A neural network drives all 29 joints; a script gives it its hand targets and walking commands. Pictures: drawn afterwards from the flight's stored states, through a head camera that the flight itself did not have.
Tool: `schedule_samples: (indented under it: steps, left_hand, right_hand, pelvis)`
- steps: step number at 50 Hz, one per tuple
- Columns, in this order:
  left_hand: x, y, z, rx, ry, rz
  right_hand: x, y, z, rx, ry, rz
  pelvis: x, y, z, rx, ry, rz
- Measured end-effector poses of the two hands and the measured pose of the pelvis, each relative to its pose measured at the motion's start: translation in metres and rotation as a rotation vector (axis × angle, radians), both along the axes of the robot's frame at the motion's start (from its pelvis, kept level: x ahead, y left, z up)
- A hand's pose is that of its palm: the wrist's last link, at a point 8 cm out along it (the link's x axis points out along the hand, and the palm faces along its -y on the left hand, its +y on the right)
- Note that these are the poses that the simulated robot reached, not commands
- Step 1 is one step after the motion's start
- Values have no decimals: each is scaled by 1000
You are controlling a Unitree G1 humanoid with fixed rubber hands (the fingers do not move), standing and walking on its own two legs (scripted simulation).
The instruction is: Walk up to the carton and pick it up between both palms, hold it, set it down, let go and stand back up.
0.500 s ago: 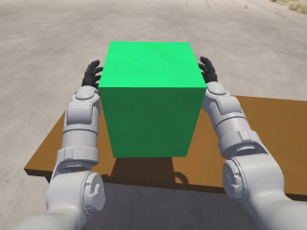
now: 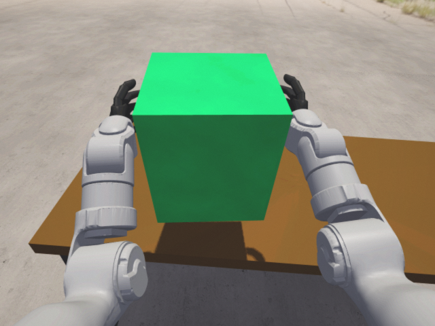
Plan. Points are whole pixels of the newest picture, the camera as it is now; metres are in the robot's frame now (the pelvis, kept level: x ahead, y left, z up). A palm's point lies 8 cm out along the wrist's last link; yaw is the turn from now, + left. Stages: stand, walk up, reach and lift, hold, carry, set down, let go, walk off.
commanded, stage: hold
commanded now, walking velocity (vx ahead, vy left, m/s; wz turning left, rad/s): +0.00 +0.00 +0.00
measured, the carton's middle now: (210, 140) +0.41 +0.01 +0.20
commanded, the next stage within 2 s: none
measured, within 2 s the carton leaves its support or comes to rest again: neither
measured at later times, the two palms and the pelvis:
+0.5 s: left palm (120, 116) +0.37 +0.15 +0.26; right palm (304, 110) +0.38 -0.15 +0.28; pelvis +0.00 +0.00 +0.00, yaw +0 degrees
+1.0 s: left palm (121, 117) +0.37 +0.15 +0.26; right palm (304, 111) +0.38 -0.15 +0.27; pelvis +0.00 +0.00 +0.00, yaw +0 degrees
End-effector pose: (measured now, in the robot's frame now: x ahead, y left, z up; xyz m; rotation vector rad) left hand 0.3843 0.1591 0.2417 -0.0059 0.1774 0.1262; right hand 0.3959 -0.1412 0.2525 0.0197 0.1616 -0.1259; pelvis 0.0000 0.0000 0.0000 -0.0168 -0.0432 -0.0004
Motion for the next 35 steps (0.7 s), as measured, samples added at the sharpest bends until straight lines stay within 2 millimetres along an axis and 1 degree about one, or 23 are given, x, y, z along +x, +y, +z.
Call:
schedule_samples:
  steps: [6, 16, 21, 23, 27, 29, 35]
  left_hand:
    - [-4, -2, 12, 4, -31, -3]
    - [-10, -4, 17, -1, -15, -8]
    - [-15, -3, 26, -1, -38, -6]
    - [-16, -3, 26, -1, -34, -8]
    - [-15, -5, 18, -1, 7, -16]
    - [-14, -5, 17, -1, 12, -17]
    - [-17, -3, 28, -2, -29, -9]
  right_hand:
    - [-5, -2, 12, 9, -29, -2]
    - [-12, -4, 17, 5, -11, -6]
    - [-16, -3, 27, 8, -33, -2]
    - [-17, -4, 28, 10, -29, -4]
    - [-18, -6, 19, 10, 14, -10]
    - [-17, -6, 19, 6, 19, -11]
    - [-18, -4, 30, 4, -21, -4]
  pelvis:
    - [0, 0, 0, 0, 0, 0]
    - [-1, 0, 0, 0, -4, 0]
    - [-1, 0, 0, 0, -3, 0]
    - [-1, 0, 0, 0, -4, 0]
    - [-2, 0, 0, 0, -4, 0]
    - [-1, 0, 0, 0, -4, 0]
    - [0, 0, 0, 0, -2, 1]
